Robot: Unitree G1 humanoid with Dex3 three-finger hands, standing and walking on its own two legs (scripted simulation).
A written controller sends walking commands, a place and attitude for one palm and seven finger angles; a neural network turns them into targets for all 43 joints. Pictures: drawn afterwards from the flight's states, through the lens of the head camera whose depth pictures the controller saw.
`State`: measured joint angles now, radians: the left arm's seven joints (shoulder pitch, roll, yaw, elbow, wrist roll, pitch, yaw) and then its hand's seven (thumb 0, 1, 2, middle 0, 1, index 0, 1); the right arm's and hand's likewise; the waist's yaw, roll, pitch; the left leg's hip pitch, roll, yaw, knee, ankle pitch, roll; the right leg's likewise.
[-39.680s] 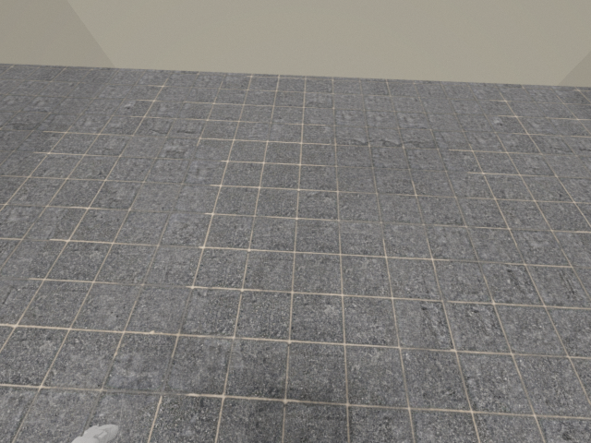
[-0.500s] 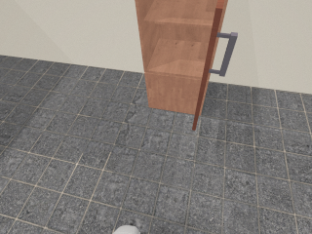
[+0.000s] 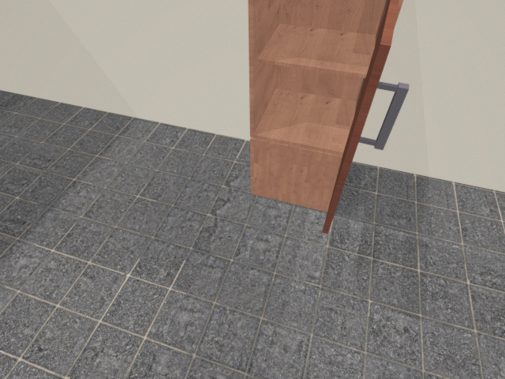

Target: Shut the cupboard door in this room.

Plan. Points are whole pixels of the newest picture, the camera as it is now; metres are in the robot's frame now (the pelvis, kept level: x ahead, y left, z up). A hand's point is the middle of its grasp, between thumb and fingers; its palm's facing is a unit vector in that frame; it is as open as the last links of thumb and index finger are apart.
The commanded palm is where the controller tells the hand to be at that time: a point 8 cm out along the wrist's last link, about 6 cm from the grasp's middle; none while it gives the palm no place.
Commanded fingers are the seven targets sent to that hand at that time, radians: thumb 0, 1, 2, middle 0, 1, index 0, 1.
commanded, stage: turn or walk to find it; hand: left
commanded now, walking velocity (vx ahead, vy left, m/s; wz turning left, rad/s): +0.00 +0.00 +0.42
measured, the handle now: (380, 117) +0.63 -0.23 +0.07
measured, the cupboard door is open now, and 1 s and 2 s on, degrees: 87 87 87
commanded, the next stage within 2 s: stand and wait in 0.34 s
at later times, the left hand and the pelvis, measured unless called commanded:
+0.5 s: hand out of the picture +0.06 +0.20 -0.15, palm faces +0.16 -0.94 -0.28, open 7.3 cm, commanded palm none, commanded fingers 0.00 0.90 0.90 -0.20 -0.30 -0.20 -0.30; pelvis +0.00 -0.02 +0.00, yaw +9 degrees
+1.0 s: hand out of the picture -0.07 +0.14 -0.17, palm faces +0.28 -0.95 -0.16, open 7.3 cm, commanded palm none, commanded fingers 0.00 0.90 0.90 -0.20 -0.30 -0.20 -0.30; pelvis +0.00 -0.02 +0.01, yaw +12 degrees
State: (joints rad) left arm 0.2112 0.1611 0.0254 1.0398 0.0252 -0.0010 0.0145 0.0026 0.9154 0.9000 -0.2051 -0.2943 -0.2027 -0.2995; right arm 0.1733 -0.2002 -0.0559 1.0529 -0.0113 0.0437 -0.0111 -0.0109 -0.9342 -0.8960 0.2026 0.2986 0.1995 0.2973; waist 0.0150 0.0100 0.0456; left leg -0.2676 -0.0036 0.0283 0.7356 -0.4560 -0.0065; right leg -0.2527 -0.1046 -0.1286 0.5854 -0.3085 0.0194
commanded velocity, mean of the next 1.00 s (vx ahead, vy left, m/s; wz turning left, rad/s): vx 0.00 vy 0.00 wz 0.09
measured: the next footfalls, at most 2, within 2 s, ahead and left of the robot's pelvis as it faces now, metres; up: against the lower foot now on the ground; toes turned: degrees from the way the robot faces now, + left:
right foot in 0.50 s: +0.03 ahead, -0.12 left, +0.00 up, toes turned -5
left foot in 0.86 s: -0.03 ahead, +0.11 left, +0.00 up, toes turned +13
